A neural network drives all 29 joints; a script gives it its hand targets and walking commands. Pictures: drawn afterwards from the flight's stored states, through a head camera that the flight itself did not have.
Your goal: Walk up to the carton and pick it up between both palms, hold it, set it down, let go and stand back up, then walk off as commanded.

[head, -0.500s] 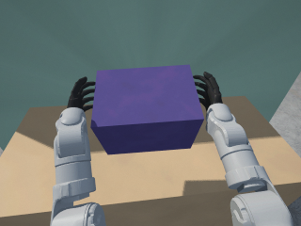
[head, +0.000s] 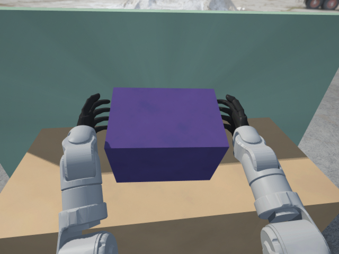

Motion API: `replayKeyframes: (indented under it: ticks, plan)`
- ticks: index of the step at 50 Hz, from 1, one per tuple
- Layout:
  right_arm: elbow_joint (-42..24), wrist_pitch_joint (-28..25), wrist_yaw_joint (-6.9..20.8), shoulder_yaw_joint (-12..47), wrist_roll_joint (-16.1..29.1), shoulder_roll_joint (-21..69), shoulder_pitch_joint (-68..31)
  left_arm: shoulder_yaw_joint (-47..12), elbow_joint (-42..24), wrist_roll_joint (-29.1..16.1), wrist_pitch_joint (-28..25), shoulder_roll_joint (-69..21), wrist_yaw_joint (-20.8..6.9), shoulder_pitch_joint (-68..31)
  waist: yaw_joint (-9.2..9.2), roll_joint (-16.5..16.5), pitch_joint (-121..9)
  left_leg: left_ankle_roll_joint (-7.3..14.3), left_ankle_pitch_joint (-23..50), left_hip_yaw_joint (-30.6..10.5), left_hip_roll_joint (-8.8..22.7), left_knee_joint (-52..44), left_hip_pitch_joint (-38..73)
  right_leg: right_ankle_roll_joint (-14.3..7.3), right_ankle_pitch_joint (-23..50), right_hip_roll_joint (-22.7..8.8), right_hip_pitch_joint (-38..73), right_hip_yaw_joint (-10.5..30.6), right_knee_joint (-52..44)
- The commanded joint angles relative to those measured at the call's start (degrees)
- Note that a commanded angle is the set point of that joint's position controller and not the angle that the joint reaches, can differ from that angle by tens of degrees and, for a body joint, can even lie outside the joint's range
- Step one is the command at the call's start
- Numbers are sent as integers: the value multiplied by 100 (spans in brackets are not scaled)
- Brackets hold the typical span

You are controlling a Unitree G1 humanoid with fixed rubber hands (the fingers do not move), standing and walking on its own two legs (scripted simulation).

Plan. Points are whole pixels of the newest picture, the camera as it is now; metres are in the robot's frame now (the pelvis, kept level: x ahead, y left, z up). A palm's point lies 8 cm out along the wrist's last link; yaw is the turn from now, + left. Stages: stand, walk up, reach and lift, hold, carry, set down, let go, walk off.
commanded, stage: hold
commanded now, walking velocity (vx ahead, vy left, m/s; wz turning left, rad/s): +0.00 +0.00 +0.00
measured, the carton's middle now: (164, 136) +0.39 +0.01 +0.15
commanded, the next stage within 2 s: none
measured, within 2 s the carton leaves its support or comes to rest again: neither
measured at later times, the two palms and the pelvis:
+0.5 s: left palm (96, 114) +0.41 +0.18 +0.21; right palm (229, 110) +0.42 -0.16 +0.21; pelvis +0.04 +0.00 +0.00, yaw +0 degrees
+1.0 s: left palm (90, 125) +0.36 +0.18 +0.21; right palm (235, 122) +0.37 -0.16 +0.20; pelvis +0.02 -0.01 +0.00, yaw +0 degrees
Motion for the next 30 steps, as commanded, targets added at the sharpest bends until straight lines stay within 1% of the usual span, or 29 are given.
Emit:
replayKeyframes:
  ticks: [1,2,3,4,5,6,7,8,10,11,12,13,14,15,16,17,18,19,20,21,22,23,24,25,26,27,28,29,30]
  plan:
    - [-1014,-550,943,563,29,2613,-4374,-1384,1308,-642,-524,-1881,-822,-3923,202,-89,-394,429,-1676,378,-312,-1030,-853,-40,-1573,279,-711,-448,-552]
    - [-841,-637,993,504,55,2687,-4323,-1683,1146,-773,-615,-2108,-788,-4161,143,280,-654,428,-1772,344,-274,-1057,-869,-77,-1523,367,-654,-503,-467]
    - [-604,-681,1058,466,-51,2813,-4230,-1772,1019,-911,-776,-2179,-721,-4488,111,281,-784,394,-1776,326,-263,-1057,-800,-79,-1545,323,-739,-505,-437]
    - [-815,-838,1092,589,7,2833,-4528,-1751,1091,-864,-811,-2244,-659,-4354,154,223,-1071,431,-1662,339,-271,-1031,-725,-33,-1321,382,-692,-590,-450]
    - [-542,-849,1093,355,-155,2814,-4422,-1649,1182,-864,-901,-2270,-646,-4433,142,139,-1266,366,-1509,309,-242,-949,-442,-53,-1336,321,-837,-555,-425]
    - [-477,-875,1104,436,-173,2820,-4330,-1615,1328,-862,-939,-2238,-611,-4365,84,87,-1089,390,-1461,313,-293,-901,-323,-46,-1234,281,-916,-471,-552]
    - [-643,-998,1087,496,-126,3017,-4720,-1609,1105,-897,-1051,-2268,-584,-4540,229,101,-1540,399,-1349,388,-295,-846,-322,25,-1298,245,-762,-480,-509]
    - [-566,-1056,1081,621,-109,3071,-4518,-1593,1218,-854,-1078,-2172,-539,-4318,219,71,-1501,368,-1031,430,-349,-722,-75,34,-1007,235,-872,-478,-541]
    - [-353,-1042,1050,549,-131,2902,-4428,-1343,1390,-736,-1062,-2037,-583,-4245,266,-8,-1433,385,-974,411,-337,-762,-125,61,-1056,221,-767,-519,-547]
    - [-82,-976,1057,519,-237,2957,-4311,-1175,1798,-600,-1005,-2012,-615,-4153,282,-76,-1038,476,-1272,465,-422,-791,-341,55,-1463,159,-811,-399,-643]
    - [108,-918,1072,429,-286,2785,-4081,-1095,1848,-439,-918,-1951,-626,-3863,336,-54,-756,471,-1331,397,-316,-921,-445,45,-1379,212,-681,-509,-571]
    - [-13,-931,1010,641,-238,2883,-4027,-1220,1587,-521,-962,-1992,-709,-3924,291,-139,-1092,449,-905,506,-412,-732,-118,34,-1186,191,-820,-463,-646]
    - [-102,-948,1021,643,-135,2830,-3948,-1293,1570,-613,-952,-2066,-700,-3811,270,-89,-1051,406,-1031,427,-328,-782,-158,19,-1097,272,-732,-471,-582]
    - [-91,-923,976,555,-139,2809,-3867,-1444,1280,-682,-960,-2023,-657,-3970,123,96,-1019,320,-872,389,-339,-733,-95,8,-890,238,-776,-455,-531]
    - [126,-889,989,554,-64,2697,-3770,-1425,1096,-711,-958,-2085,-669,-3852,199,220,-1060,262,-678,393,-319,-714,-77,-23,-729,215,-671,-393,-502]
    - [-221,-973,933,692,33,2781,-3936,-1833,880,-877,-968,-2201,-656,-3916,34,390,-1418,133,-330,366,-322,-606,193,-23,-475,274,-720,-514,-468]
    - [-118,-1020,952,663,47,2625,-3880,-1766,757,-882,-939,-2274,-615,-3813,38,438,-1547,60,119,373,-303,-486,485,-58,-178,283,-686,-514,-444]
    - [-418,-1029,908,937,241,2641,-3673,-2045,247,-1066,-938,-2296,-550,-3617,-48,536,-2012,-98,1067,341,-311,-238,892,-38,599,364,-503,-574,-399]
    - [-871,-1039,836,1161,442,2552,-3706,-2289,-69,-1292,-929,-2410,-505,-3427,-98,518,-2378,-214,1898,313,-303,-10,1204,-6,1236,413,-287,-575,-326]
    - [-1123,-999,789,1485,692,2488,-3271,-2580,-790,-1400,-932,-2637,-443,-3082,-140,660,-2707,-344,2851,251,-267,216,1688,-6,1955,498,-182,-555,-233]
    - [-1458,-1001,725,1664,910,2553,-3392,-2762,-1066,-1472,-931,-2615,-366,-3254,-147,785,-3070,-410,3252,241,-328,370,1932,74,2039,497,-130,-577,-236]
    - [-1662,-999,684,1775,1005,2504,-3441,-2664,-995,-1349,-844,-2509,-300,-2889,-30,689,-2970,-420,3655,185,-341,484,1929,61,2392,506,-14,-592,-168]
    - [-1590,-945,664,1735,998,2343,-3447,-2639,-839,-1300,-780,-2430,-310,-2814,-29,727,-2634,-430,3500,156,-341,450,1783,54,2119,488,-187,-593,-206]
    - [-1289,-771,628,1703,963,2296,-3183,-2611,-906,-1202,-690,-2384,-292,-2644,-71,801,-2341,-445,3434,122,-283,416,1821,44,2045,484,-375,-562,-227]
    - [-1191,-635,564,1817,876,2307,-2771,-2563,-825,-1048,-544,-2365,-378,-2129,-127,623,-1827,-421,3543,172,-311,388,1758,64,2322,472,-265,-525,-295]
    - [-1447,-502,442,2085,898,2506,-2222,-2536,-1013,-1021,-400,-2297,-555,-1773,-163,350,-2012,-333,3755,263,-376,448,1739,114,3028,404,236,-435,-187]
    - [-1642,-435,403,2052,927,2294,-2340,-2343,-847,-953,-314,-2148,-607,-1773,-107,318,-1847,-265,3403,247,-399,337,1571,89,2948,419,234,-405,-229]
    - [-1473,-234,404,2093,901,2228,-2013,-2408,-971,-901,-224,-2109,-678,-1703,-169,368,-1701,-304,3373,279,-377,268,1524,32,2916,425,248,-369,-211]
    - [-1621,-176,339,2155,886,2145,-2022,-2398,-970,-889,-161,-2150,-806,-1662,-243,171,-1520,-304,3076,249,-419,184,1360,68,2910,368,380,-363,-264]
